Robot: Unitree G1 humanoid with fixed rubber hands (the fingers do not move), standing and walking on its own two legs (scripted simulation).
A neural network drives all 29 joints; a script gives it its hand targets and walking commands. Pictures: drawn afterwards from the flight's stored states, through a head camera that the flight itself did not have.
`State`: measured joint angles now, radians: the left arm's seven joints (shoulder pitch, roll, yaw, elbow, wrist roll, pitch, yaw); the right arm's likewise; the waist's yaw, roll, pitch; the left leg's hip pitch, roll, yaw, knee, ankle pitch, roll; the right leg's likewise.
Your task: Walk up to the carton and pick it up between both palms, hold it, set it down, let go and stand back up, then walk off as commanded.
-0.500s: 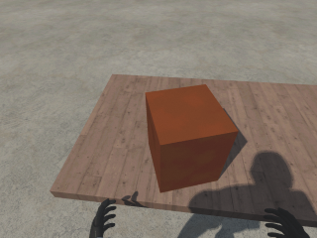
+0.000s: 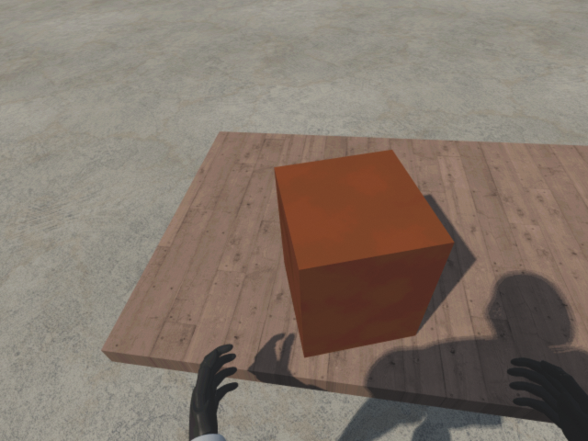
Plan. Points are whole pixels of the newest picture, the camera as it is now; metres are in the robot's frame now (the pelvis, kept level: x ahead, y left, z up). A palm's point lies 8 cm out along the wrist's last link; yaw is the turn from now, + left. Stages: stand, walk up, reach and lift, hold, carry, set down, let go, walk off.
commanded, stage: reach and lift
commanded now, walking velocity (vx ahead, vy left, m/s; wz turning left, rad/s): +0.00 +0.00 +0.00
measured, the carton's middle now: (347, 254) +0.43 -0.02 +0.00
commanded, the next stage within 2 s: none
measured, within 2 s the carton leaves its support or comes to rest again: neither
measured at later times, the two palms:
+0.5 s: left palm (215, 369) +0.22 +0.15 +0.02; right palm (556, 361) +0.27 -0.28 +0.01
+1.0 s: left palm (210, 317) +0.27 +0.16 +0.06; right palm (529, 291) +0.35 -0.26 +0.05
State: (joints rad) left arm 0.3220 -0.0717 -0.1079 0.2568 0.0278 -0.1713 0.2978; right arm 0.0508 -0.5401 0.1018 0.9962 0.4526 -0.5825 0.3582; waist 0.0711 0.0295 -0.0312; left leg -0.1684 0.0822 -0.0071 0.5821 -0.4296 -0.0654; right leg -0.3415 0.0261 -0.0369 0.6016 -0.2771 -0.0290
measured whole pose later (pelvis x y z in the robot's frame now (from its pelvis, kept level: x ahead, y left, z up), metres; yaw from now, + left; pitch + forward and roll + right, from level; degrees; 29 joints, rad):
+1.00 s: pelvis -0.03 -0.01 +0.02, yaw -2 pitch +7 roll +0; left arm -0.16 -0.06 0.05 0.09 -0.02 0.27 0.29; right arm -0.44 -0.53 0.06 0.78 0.38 -0.16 0.24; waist 0.12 0.03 0.01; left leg -0.23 0.08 0.02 0.37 -0.26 -0.08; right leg -0.41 0.05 0.02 0.37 -0.09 -0.04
